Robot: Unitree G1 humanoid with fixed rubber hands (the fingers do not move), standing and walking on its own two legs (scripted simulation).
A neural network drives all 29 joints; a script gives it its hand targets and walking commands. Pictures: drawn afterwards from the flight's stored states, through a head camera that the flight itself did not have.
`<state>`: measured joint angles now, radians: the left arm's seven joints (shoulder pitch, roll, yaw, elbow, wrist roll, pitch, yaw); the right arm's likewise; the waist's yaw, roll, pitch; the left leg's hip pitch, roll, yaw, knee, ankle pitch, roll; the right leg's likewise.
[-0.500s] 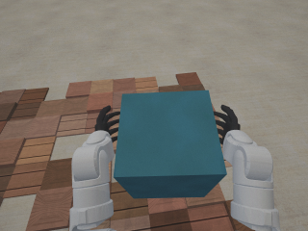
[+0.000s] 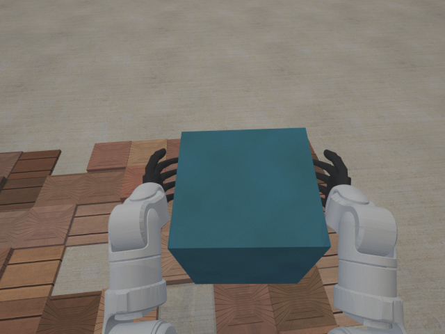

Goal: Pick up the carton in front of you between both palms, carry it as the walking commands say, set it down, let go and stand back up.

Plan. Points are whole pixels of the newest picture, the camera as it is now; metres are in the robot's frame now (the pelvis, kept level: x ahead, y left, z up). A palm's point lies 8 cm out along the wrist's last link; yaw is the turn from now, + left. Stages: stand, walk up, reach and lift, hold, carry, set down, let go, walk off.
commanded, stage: carry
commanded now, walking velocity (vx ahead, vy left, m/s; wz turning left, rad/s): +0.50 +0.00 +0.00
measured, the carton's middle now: (244, 214) +0.33 +0.00 +0.04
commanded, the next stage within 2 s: none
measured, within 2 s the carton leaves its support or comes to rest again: neither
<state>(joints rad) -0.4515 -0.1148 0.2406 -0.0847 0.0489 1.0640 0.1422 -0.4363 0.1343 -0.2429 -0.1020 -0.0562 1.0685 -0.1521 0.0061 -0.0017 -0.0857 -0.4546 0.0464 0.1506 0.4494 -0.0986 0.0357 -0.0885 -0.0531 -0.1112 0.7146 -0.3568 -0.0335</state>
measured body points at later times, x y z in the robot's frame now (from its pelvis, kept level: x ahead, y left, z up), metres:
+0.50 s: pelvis +0.35 -0.01 +0.01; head +0.39 -0.01 +0.46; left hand +0.68 +0.17 +0.09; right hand +0.70 -0.14 +0.09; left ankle +0.23 +0.10 -0.62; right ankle +0.41 -0.08 -0.71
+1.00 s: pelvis +0.69 +0.05 +0.05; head +0.72 +0.05 +0.50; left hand +1.05 +0.17 +0.14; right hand +1.02 -0.14 +0.14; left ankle +0.61 +0.14 -0.69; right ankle +0.72 -0.07 -0.62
